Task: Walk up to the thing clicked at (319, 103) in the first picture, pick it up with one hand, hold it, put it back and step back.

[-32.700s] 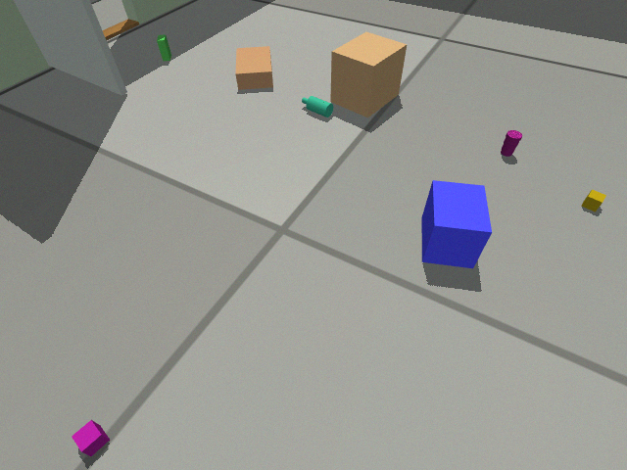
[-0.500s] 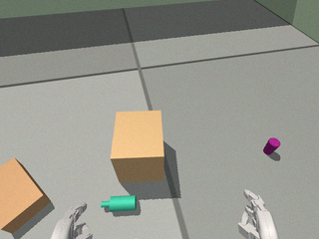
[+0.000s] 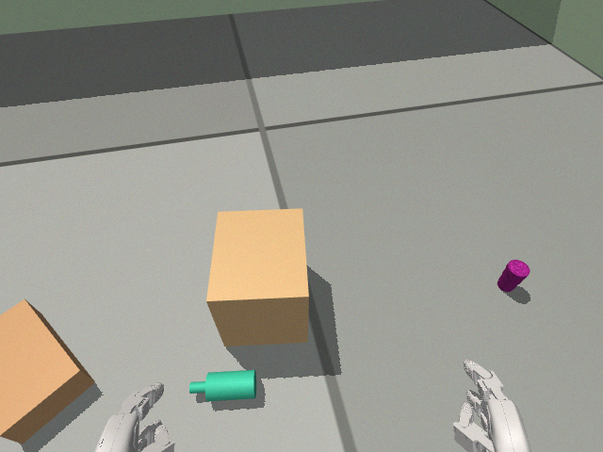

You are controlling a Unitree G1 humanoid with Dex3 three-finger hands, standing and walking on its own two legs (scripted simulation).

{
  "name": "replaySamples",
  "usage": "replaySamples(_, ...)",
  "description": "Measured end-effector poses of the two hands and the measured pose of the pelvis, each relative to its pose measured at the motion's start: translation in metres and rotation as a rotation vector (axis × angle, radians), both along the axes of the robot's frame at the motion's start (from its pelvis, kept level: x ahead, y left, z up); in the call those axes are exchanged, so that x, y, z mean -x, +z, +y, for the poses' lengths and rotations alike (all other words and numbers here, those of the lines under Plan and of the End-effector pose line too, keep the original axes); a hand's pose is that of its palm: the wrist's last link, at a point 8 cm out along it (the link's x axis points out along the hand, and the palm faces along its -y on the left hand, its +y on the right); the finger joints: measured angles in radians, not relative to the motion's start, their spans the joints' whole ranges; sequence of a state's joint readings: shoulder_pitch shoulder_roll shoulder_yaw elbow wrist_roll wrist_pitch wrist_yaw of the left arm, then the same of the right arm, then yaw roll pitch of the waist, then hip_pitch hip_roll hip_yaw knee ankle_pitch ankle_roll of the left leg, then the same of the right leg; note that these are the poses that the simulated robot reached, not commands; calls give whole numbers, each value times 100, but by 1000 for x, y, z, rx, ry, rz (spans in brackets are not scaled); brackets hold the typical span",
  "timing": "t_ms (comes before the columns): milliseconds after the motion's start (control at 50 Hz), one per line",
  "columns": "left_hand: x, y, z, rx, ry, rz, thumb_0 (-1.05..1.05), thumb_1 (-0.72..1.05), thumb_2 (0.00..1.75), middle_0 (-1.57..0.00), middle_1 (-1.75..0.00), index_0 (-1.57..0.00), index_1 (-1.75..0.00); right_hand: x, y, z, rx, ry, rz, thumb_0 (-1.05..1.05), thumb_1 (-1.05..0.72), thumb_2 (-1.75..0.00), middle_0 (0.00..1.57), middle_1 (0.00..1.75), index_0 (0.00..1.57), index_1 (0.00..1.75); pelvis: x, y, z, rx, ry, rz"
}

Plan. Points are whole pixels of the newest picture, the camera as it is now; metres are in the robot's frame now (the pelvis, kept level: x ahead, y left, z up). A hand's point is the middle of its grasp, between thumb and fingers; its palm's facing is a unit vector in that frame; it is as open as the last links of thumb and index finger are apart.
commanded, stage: home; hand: left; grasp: from above
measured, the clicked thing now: (223, 385) +0.44 +0.24 -0.68
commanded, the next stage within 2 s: stand in 0.28 s
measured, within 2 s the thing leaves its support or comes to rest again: neither
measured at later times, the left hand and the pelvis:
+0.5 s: hand out of the picture +0.16 +0.20 -0.08, palm faces +0.00 -0.95 -0.31, open 7.4 cm; pelvis -0.01 +0.00 +0.02, yaw +0 degrees
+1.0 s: hand out of the picture +0.03 +0.23 -0.10, palm faces +0.03 -0.95 -0.32, open 7.4 cm; pelvis -0.02 +0.01 +0.06, yaw -1 degrees
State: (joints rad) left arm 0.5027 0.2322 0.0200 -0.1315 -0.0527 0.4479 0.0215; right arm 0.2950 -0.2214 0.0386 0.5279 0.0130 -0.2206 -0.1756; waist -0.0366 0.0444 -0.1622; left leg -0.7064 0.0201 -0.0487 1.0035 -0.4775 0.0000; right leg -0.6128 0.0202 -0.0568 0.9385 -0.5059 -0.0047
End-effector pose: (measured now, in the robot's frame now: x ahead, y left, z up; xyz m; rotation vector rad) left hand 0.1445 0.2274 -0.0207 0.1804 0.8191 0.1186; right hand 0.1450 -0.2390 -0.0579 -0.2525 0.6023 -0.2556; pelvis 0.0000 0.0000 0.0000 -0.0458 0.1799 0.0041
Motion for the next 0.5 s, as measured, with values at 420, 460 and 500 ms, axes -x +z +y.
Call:
replaySamples(420, -3, -6, 0, -55, -30, -34, 2, 90, 89, -21, -30, -20, -29, 1, -7, -5, 24, 58, 79, 1, -90, -90, 21, 30, 21, 30, 4, 3, -4, -13, -1, -50)
replaySamples(460, -4, -18, 8, -91, -39, -28, 1, 90, 89, -21, -30, -20, -29, 6, -15, -8, 37, 119, 209, 1, -90, -90, 21, 30, 21, 30, 7, 10, -4, -31, -8, -85)
replaySamples(500, 1, -27, 17, -110, -36, 6, 1, 90, 89, -21, -30, -20, -30, 13, -17, -13, 31, 138, 296, 1, -90, -90, 21, 30, 21, 30, 10, 15, -4, -40, -9, -109)
